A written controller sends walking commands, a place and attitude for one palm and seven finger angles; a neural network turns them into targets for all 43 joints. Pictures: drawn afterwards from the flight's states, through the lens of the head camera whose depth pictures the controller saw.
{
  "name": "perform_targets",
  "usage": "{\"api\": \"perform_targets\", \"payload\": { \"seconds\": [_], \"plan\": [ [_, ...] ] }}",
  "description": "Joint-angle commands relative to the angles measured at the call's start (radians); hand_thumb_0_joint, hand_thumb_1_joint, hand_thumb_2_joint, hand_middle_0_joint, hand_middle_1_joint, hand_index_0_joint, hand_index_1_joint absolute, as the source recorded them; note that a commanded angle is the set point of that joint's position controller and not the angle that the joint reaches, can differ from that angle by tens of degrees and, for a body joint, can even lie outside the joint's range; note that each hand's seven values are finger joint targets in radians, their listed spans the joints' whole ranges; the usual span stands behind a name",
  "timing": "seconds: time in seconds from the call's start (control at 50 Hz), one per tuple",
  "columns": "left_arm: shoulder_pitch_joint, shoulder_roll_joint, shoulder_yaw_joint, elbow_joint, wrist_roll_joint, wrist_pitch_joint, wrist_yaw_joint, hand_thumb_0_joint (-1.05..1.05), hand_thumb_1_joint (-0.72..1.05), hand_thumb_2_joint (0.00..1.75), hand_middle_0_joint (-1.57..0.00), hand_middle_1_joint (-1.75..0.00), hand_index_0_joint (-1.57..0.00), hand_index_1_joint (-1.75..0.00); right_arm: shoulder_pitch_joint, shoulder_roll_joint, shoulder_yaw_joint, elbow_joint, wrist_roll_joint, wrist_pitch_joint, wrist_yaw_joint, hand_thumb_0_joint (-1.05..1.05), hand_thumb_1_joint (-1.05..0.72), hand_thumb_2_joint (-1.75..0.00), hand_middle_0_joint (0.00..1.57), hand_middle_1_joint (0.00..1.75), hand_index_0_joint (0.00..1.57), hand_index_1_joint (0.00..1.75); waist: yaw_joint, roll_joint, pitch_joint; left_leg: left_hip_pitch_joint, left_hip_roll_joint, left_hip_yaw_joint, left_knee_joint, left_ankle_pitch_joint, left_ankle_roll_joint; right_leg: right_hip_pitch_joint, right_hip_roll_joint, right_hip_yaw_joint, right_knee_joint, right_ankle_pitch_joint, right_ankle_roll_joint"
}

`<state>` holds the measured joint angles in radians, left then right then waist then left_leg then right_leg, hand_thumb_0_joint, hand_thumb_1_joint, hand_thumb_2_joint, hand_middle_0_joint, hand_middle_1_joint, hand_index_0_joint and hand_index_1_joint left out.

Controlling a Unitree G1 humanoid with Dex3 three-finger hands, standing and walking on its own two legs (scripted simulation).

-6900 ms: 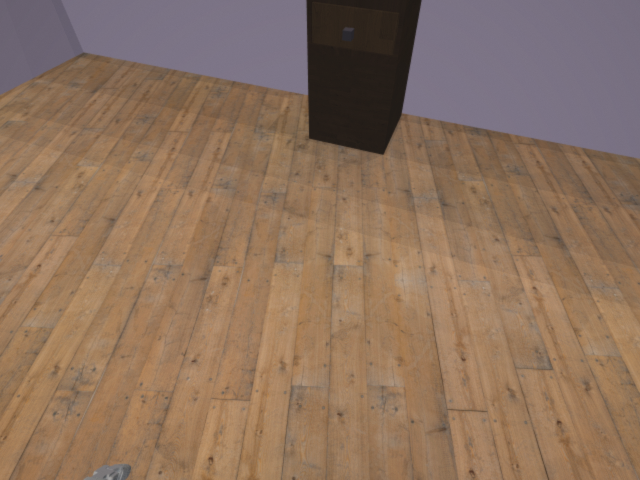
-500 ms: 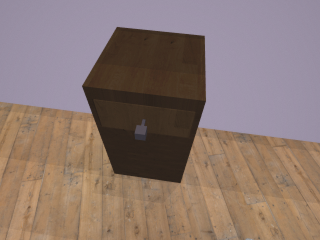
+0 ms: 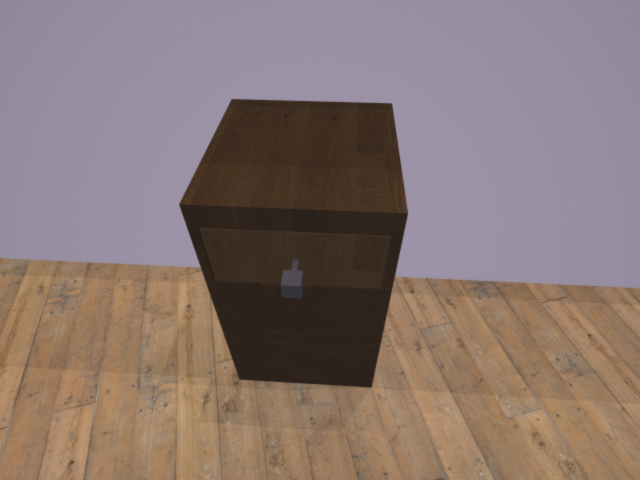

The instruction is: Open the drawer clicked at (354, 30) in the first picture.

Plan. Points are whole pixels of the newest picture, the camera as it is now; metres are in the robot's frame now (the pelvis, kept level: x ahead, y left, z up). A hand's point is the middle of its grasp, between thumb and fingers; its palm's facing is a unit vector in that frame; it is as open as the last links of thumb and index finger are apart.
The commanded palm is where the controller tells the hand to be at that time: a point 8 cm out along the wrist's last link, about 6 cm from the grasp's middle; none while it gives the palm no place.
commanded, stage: come to a stop and stand still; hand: left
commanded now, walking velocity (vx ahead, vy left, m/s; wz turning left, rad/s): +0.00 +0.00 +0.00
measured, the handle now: (293, 276) +0.55 +0.08 -0.15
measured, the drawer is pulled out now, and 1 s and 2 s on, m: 0.00 0.00 0.00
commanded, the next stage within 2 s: look again from close up in 0.72 s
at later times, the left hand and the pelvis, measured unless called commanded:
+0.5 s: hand out of the picture -0.04 +0.12 -0.17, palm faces +0.07 -0.98 -0.16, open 7.4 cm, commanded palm none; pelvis -0.01 -0.03 +0.01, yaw +1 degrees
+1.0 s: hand out of the picture -0.02 +0.11 -0.17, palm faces +0.09 -0.98 -0.16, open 7.4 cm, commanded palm none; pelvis +0.00 -0.04 +0.01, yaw +2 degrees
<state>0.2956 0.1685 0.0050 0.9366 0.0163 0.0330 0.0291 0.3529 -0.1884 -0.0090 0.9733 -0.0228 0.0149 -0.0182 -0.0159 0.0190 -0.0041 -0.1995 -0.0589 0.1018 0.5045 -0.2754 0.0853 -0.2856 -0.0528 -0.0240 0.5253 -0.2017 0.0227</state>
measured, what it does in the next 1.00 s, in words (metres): stands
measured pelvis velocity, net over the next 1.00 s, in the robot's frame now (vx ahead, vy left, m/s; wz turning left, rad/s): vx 0.00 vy -0.04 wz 0.03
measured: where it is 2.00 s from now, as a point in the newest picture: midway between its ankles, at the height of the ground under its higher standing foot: outside the picture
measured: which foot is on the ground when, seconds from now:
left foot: down 0.00-1.00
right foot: down 0.00-1.00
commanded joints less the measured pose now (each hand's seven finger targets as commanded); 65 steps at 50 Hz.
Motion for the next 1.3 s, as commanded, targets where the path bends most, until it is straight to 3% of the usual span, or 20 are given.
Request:
{"api": "perform_targets", "payload": {
  "seconds": [0.0,0.12,0.46,0.52,0.6,0.76,1.16,1.28],
  "plan": [
    [0.038,0.092,0.023,-0.022,0.004,-0.023,0.012,0.00,0.90,0.90,-0.20,-0.30,-0.20,-0.30,0.004,-0.107,-0.028,-0.037,0.004,-0.030,-0.005,0.00,-0.90,-0.90,0.20,0.30,0.20,0.30,0.019,0.006,0.084,-0.173,0.185,-0.231,-0.268,-0.158,-0.031,0.082,-0.028,0.035,-0.058,0.005,-0.044],
    [0.076,0.070,0.017,0.037,0.004,-0.032,0.013,0.00,0.90,0.90,-0.20,-0.30,-0.20,-0.30,0.026,-0.085,-0.025,0.016,0.007,-0.025,-0.005,0.00,-0.90,-0.90,0.20,0.30,0.20,0.30,0.015,-0.017,0.099,-0.168,0.168,-0.209,-0.255,-0.182,-0.032,0.072,-0.039,0.059,-0.109,-0.027,-0.043],
    [0.129,0.027,0.012,0.121,0.001,-0.052,0.019,0.00,0.90,0.90,-0.20,-0.30,-0.20,-0.30,0.076,-0.018,-0.011,0.102,0.012,-0.026,-0.011,0.00,-0.90,-0.90,0.20,0.30,0.20,0.30,0.004,-0.058,0.093,-0.095,0.138,-0.154,-0.174,-0.057,-0.042,0.009,-0.061,0.106,-0.192,-0.098,-0.052],
    [0.130,0.021,0.011,0.127,0.001,-0.051,0.020,0.00,0.90,0.90,-0.20,-0.30,-0.20,-0.30,0.077,-0.013,-0.009,0.108,0.012,-0.026,-0.011,0.00,-0.90,-0.90,0.20,0.30,0.20,0.30,0.007,-0.025,0.107,-0.103,0.143,-0.161,-0.186,-0.063,-0.044,0.006,-0.056,0.097,-0.189,-0.089,-0.052],
    [0.133,0.020,0.014,0.127,0.001,-0.051,0.021,0.00,0.90,0.90,-0.20,-0.30,-0.20,-0.30,0.086,-0.005,-0.009,0.114,0.011,-0.024,-0.011,0.00,-0.90,-0.90,0.20,0.30,0.20,0.30,0.008,-0.053,0.109,-0.114,0.137,-0.152,-0.175,-0.060,-0.044,0.017,-0.061,0.104,-0.206,-0.117,-0.052],
    [0.128,0.014,0.017,0.128,-0.002,-0.052,0.020,0.00,0.90,0.90,-0.20,-0.30,-0.20,-0.30,0.101,0.007,-0.006,0.123,0.009,-0.026,-0.014,0.00,-0.90,-0.90,0.20,0.30,0.20,0.30,0.011,-0.015,0.105,-0.116,0.140,-0.156,-0.183,-0.042,-0.047,0.038,-0.057,0.096,-0.204,-0.090,-0.056],
    [0.132,0.001,0.013,0.148,-0.002,-0.054,0.019,0.00,0.90,0.90,-0.20,-0.30,-0.20,-0.30,0.109,0.010,-0.001,0.131,0.011,-0.029,-0.018,0.00,-0.90,-0.90,0.20,0.30,0.20,0.30,0.016,-0.030,0.097,-0.100,0.146,-0.161,-0.197,-0.009,-0.049,0.077,-0.058,0.079,-0.203,-0.033,-0.056],
    [0.135,0.006,0.013,0.147,0.000,-0.053,0.020,0.00,0.90,0.90,-0.20,-0.30,-0.20,-0.30,0.109,0.010,-0.002,0.131,0.011,-0.025,-0.017,0.00,-0.90,-0.90,0.20,0.30,0.20,0.30,0.015,-0.021,0.116,-0.104,0.143,-0.160,-0.196,-0.038,-0.051,0.056,-0.055,0.082,-0.215,-0.074,-0.055]
  ]
}}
